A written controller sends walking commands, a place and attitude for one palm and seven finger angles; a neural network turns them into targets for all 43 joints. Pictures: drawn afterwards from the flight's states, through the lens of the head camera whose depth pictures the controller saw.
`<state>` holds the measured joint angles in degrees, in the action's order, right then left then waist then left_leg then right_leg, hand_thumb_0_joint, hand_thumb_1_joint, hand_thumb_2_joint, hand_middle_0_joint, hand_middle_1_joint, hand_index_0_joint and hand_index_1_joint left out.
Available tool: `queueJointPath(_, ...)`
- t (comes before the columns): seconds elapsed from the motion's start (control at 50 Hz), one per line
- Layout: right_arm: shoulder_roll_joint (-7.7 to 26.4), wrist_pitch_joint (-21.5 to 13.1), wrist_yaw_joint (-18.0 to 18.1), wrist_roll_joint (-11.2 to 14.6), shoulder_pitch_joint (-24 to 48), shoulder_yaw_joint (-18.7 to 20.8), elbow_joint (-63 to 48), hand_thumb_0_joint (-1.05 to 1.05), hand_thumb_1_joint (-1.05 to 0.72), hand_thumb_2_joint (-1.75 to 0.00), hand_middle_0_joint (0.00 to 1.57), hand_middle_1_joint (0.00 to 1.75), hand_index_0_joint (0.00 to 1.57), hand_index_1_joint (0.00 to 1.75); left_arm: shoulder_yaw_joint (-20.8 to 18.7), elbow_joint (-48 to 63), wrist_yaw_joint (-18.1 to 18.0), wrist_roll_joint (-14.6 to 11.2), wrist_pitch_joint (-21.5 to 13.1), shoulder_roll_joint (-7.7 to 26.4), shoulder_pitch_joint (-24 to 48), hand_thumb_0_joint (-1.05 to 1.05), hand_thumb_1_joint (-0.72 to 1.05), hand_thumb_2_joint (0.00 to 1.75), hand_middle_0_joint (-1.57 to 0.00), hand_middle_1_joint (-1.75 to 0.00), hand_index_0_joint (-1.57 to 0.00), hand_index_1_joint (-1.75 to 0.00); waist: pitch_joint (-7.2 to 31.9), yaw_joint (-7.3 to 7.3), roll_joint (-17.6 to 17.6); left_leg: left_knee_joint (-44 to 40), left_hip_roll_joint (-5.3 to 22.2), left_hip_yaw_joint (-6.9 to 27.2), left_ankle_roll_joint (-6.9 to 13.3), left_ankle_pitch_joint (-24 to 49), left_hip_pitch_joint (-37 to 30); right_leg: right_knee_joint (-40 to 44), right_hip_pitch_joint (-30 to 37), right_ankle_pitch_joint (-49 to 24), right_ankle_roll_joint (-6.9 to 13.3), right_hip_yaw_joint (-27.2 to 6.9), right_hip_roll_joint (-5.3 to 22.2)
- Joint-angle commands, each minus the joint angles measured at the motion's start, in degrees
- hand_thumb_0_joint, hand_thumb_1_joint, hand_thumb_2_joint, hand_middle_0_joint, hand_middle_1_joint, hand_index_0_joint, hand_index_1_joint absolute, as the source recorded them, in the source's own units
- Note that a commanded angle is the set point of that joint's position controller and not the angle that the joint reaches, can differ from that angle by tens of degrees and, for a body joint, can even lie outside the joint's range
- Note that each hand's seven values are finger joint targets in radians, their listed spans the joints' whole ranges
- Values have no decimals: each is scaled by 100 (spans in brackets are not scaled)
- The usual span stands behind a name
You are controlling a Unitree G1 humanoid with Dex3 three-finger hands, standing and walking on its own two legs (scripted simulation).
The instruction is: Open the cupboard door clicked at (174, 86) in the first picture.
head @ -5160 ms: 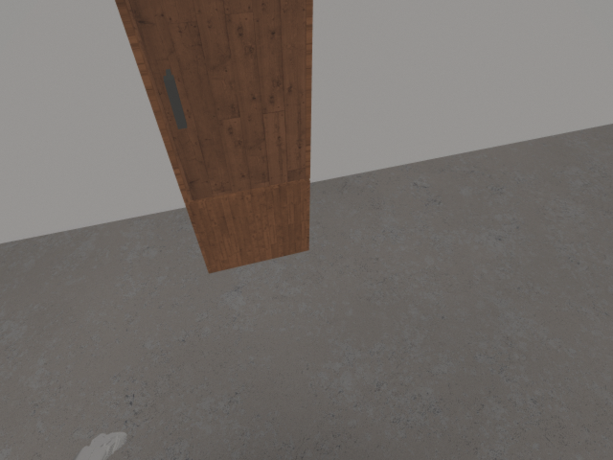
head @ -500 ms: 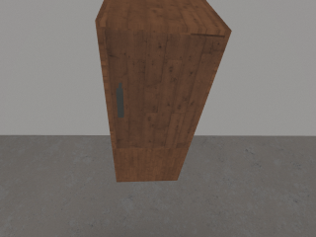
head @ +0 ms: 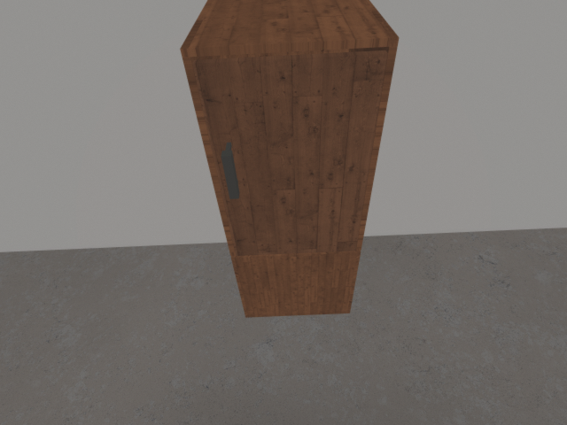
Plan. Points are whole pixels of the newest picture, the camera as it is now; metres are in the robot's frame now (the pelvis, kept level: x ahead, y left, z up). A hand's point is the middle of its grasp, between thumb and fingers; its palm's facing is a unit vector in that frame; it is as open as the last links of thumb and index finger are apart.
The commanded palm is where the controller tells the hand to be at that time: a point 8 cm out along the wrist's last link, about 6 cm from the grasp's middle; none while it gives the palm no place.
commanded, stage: come to a stop and stand still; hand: left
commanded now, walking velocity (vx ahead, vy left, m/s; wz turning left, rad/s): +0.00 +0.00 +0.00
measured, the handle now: (231, 170) +0.66 +0.18 -0.01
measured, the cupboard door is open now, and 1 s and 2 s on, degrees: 0 0 0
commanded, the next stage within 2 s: look again from close up in 1.00 s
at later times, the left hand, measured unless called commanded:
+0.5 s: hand out of the picture +0.03 +0.22 -0.19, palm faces +0.02 -0.98 -0.17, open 7.4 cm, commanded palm none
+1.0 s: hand out of the picture +0.03 +0.20 -0.18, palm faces +0.05 -0.98 -0.20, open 7.2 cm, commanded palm none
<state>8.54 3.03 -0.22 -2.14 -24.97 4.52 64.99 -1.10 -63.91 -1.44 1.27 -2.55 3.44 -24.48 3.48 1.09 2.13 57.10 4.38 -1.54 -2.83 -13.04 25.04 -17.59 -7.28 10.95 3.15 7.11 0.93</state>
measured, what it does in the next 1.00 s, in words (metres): steps on the spot: left foot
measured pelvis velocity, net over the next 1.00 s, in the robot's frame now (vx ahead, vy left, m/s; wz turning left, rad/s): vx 0.00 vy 0.02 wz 0.00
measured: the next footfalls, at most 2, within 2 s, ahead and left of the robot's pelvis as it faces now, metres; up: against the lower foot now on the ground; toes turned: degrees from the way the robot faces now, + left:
left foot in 0.18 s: +0.03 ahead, +0.17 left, +0.00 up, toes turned +4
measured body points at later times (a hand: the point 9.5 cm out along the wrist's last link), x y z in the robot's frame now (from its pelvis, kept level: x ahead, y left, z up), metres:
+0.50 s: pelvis +0.03 +0.06 -0.01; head +0.06 +0.06 +0.44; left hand +0.03 +0.28 -0.18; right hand +0.02 -0.17 -0.17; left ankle -0.01 +0.17 -0.75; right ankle -0.01 -0.08 -0.75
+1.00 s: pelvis +0.00 +0.02 -0.01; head +0.01 +0.02 +0.44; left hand +0.03 +0.25 -0.17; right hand +0.01 -0.20 -0.17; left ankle -0.01 +0.17 -0.75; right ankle -0.01 -0.08 -0.75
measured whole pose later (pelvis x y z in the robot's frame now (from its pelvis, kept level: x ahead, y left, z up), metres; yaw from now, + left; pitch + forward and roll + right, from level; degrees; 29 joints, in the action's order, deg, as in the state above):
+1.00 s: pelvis +0.00 +0.02 -0.01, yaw +0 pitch -2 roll +0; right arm 8.6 0.3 2.3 -0.8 -14.0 1.1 66.0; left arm -1.3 -64.1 -1.5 0.4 0.1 9.2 -13.0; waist -2.1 0.0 0.8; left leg 24.4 4.4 -3.7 -2.5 -13.9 8.2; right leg -24.2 -7.8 14.4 1.3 7.2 1.0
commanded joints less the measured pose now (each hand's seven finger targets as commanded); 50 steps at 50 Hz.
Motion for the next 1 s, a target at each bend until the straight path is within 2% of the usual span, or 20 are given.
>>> queueJointPath(0.0,62,-236,30,55,503,-89,-501,0,-90,-90,20,30,20,30,-187,49,-56,61,-5,891,-388,0,90,90,-20,-30,-20,-30,-1043,119,-1179,-1210,72,-157,38,-570,473,1063,-213,1857,509,-1560,1501)
queueJointPath(0.04,-69,-287,40,103,548,-151,-492,0,-90,-90,20,30,20,30,-202,53,-40,91,39,948,-310,0,90,90,-20,-30,-20,-30,-948,150,-1238,-2039,-79,-303,121,-857,-244,892,-445,1453,521,-1386,1408)
queueJointPath(0.1,-135,-399,131,130,77,-265,-215,0,-90,-90,20,30,20,30,-175,-16,-16,0,89,867,-76,0,90,90,-20,-30,-20,-30,-745,-95,-1084,-3389,-260,-421,184,230,-1616,207,-952,951,202,-882,919)
queueJointPath(0.12,-30,-450,169,145,-118,-273,-97,0,-90,-90,20,30,20,30,-147,-22,-11,-17,106,756,-82,0,90,90,-20,-30,-20,-30,-648,-148,-712,-3601,-113,-278,223,396,-2070,-197,-1177,774,79,-780,744)
queueJointPath(0.16,441,-514,247,122,-162,-239,-101,0,-90,-90,20,30,20,30,-66,26,-15,-38,163,355,-207,0,90,90,-20,-30,-20,-30,-600,-82,531,-3979,893,853,585,290,-1899,-988,-1400,831,-184,-391,359)
queueJointPath(0.18,605,-470,277,113,12,-217,-165,0,-90,-90,20,30,20,30,-53,49,-22,-14,187,263,-168,0,90,90,-20,-30,-20,-30,-737,-43,593,-4251,1190,1116,791,-58,-1439,-1154,-1202,1005,-259,-213,267)
queueJointPath(0.2,591,-461,318,96,172,-244,-112,0,-90,-90,20,30,20,30,-37,39,1,-2,209,272,-11,0,90,90,-20,-30,-20,-30,-958,-42,555,-4329,1099,1035,818,76,-1233,-1195,-1139,800,-297,-169,243)
queueJointPath(0.22,524,-468,342,107,322,-277,-66,0,-90,-90,20,30,20,30,-38,-17,7,-5,256,324,61,0,90,90,-20,-30,-20,-30,-1005,-16,974,-4406,978,927,796,324,-1190,-1269,-1048,778,-323,-174,304)
queueJointPath(0.3,294,-506,406,158,476,-371,-55,0,-90,-90,20,30,20,30,-13,-309,-2,-55,212,548,-228,0,90,90,-20,-30,-20,-30,-784,28,167,-3555,467,197,551,2790,-1597,-593,-339,-1033,-307,-464,502)
queueJointPath(0.36,488,-455,439,167,350,-281,-17,0,-90,-90,20,30,20,30,-66,-242,-29,-56,276,719,-75,0,90,90,-20,-30,-20,-30,-498,-84,-167,-3297,504,94,467,3785,-1968,-865,-176,-1821,-316,-334,500)
queueJointPath(0.46,791,-348,489,160,312,-97,-93,0,-90,-90,20,30,20,30,-196,210,-25,-13,423,892,367,0,90,90,-20,-30,-20,-30,-412,-174,303,-3231,852,287,680,4683,-2286,-1496,-715,-850,-327,-205,320)
queueJointPath(0.5,864,-338,483,126,329,-50,-105,0,-90,-90,20,30,20,30,-234,362,4,-8,455,875,600,0,90,90,-20,-30,-20,-30,-440,-194,596,-3403,1102,580,924,4523,-2263,-1768,-1002,549,-310,-262,220)
queueJointPath(0.54,859,-339,452,95,519,-41,-161,0,-90,-90,20,30,20,30,-260,420,35,-9,440,864,665,0,90,90,-20,-30,-20,-30,-406,-121,598,-3415,1073,588,961,3892,-2004,-1479,-767,745,-270,-330,245)
queueJointPath(0.58,722,-352,405,99,738,-62,-214,0,-90,-90,20,30,20,30,-270,335,39,3,373,937,468,0,90,90,-20,-30,-20,-30,-267,15,311,-3120,703,283,677,2699,-1526,-803,-113,-786,-236,-424,408)
queueJointPath(0.62,374,-321,350,151,750,-133,-297,0,-90,-90,20,30,20,30,-290,273,-15,16,305,1257,378,0,90,90,-20,-30,-20,-30,5,-4,-676,-2663,156,-219,307,1142,-973,-785,561,-2790,-1,-946,1110)
queueJointPath(0.66,247,-242,324,146,850,-197,-310,0,-90,-90,20,30,20,30,-248,260,-43,-24,251,1333,577,0,90,90,-20,-30,-20,-30,-137,-12,-1396,-2499,-1,-252,172,-683,-834,-494,387,-3087,328,-1138,1473)
queueJointPath(0.7,241,-218,295,138,831,-219,-234,0,-90,-90,20,30,20,30,-194,309,-49,-34,246,1248,894,0,90,90,-20,-30,-20,-30,-359,-108,-1197,-2613,71,-156,173,-663,-1054,-308,-50,-2212,358,-1027,1350)
queueJointPath(0.74,248,-257,271,125,624,-261,-88,0,-90,-90,20,30,20,30,-148,311,-45,-62,234,1182,1049,0,90,90,-20,-30,-20,-30,-470,-205,-821,-3154,173,-71,211,555,-1455,-418,-305,-1653,119,-751,1014)
queueJointPath(0.84,350,-317,256,124,731,-299,19,0,-90,-90,20,30,20,30,-117,182,-31,-77,242,1092,944,0,90,90,-20,-30,-20,-30,-878,-99,-73,-3574,299,27,249,903,-1404,-191,-303,-653,-169,-602,646)
queueJointPath(0.98,381,-313,248,117,713,-321,-5,0,-90,-90,20,30,20,30,-76,72,-19,-73,213,1098,783,0,90,90,-20,-30,-20,-30,-844,-111,-219,-3715,250,-23,243,476,-1556,148,-387,-38,-169,-711,636)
